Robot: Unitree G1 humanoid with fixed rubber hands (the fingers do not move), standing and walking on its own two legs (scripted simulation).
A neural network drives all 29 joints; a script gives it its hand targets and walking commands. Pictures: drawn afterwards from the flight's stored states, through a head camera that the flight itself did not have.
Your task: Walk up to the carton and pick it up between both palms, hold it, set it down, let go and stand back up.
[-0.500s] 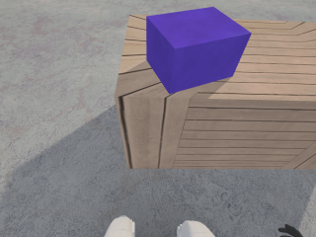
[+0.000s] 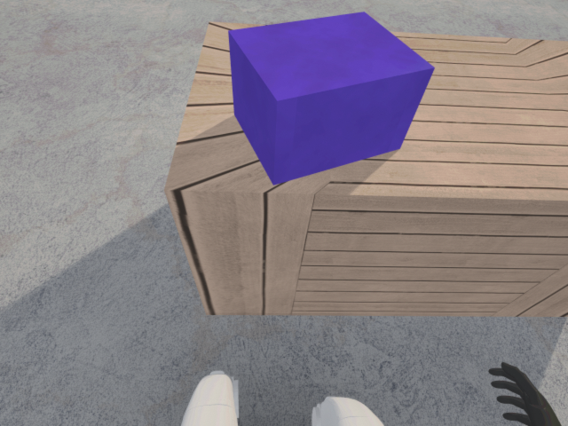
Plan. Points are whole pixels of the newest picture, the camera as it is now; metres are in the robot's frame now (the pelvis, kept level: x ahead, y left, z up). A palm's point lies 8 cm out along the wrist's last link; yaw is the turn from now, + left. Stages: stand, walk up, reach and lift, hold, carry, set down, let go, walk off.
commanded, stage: walk up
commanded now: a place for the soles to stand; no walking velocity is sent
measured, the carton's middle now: (321, 94) +0.72 -0.05 +0.05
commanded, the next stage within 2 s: none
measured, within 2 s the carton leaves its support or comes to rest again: neither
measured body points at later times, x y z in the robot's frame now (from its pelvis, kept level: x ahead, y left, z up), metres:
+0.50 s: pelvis +0.05 -0.07 -0.01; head +0.07 -0.05 +0.44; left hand +0.11 +0.23 -0.14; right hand +0.17 -0.40 -0.07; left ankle +0.07 +0.09 -0.63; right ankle +0.08 -0.17 -0.68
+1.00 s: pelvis +0.05 -0.06 +0.00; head +0.07 -0.05 +0.45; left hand +0.12 +0.24 -0.13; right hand +0.20 -0.39 -0.07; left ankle +0.11 +0.09 -0.67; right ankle +0.08 -0.17 -0.68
